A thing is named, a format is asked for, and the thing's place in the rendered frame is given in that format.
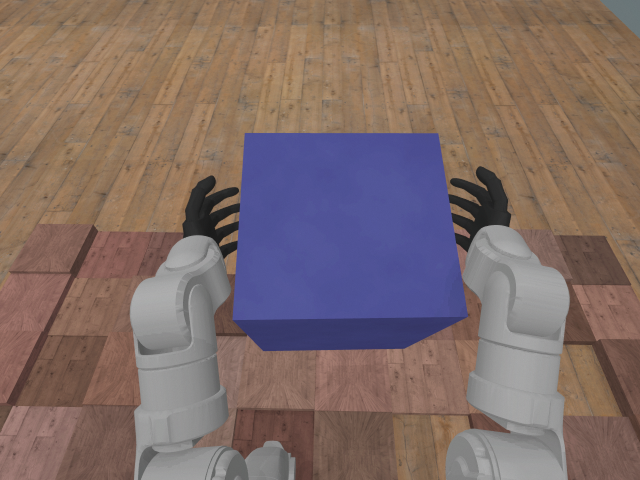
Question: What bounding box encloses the robot left hand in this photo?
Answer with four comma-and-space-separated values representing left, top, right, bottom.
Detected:
182, 175, 240, 259

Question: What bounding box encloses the robot right hand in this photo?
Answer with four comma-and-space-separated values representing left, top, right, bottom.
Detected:
448, 166, 511, 253

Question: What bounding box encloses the robot left shin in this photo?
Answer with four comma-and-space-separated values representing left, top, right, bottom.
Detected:
263, 441, 284, 449

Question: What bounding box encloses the robot left upper arm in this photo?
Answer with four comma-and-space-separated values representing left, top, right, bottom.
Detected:
141, 446, 249, 480

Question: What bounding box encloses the robot left forearm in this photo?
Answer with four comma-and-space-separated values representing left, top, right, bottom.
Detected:
130, 235, 231, 480

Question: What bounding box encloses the robot right upper arm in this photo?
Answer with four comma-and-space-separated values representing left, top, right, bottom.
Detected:
445, 429, 565, 480

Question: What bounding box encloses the carton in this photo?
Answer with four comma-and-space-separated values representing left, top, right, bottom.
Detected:
233, 133, 468, 351

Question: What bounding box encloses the robot left thigh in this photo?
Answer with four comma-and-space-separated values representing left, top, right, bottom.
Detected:
245, 447, 296, 480

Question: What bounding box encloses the robot right forearm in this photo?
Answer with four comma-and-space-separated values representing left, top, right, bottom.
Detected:
462, 225, 570, 480

